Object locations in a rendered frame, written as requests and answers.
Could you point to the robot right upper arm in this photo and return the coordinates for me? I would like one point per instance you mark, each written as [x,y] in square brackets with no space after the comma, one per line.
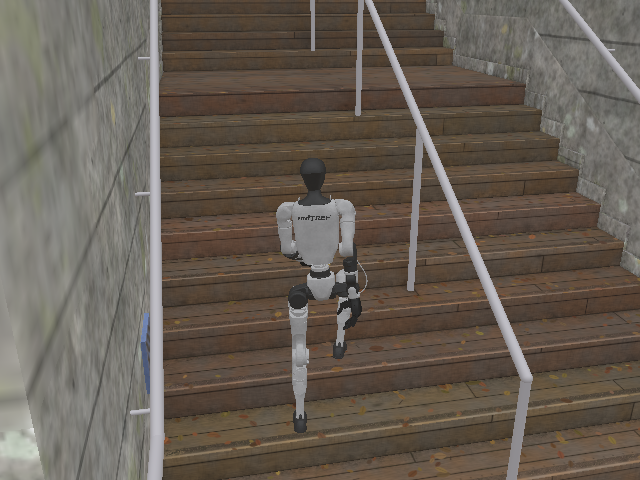
[347,224]

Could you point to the humanoid robot head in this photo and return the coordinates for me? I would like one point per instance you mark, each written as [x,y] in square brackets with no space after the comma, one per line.
[313,172]

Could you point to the robot right forearm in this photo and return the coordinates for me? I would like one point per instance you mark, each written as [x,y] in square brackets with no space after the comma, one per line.
[351,275]

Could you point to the robot left foot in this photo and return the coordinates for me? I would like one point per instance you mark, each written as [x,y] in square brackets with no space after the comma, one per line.
[300,424]

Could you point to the robot left upper arm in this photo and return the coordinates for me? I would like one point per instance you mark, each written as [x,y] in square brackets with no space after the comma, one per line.
[283,215]

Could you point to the robot right hand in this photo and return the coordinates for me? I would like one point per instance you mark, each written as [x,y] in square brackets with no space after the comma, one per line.
[356,309]

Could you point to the robot left forearm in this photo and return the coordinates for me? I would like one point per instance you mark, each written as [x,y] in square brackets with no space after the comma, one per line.
[296,256]

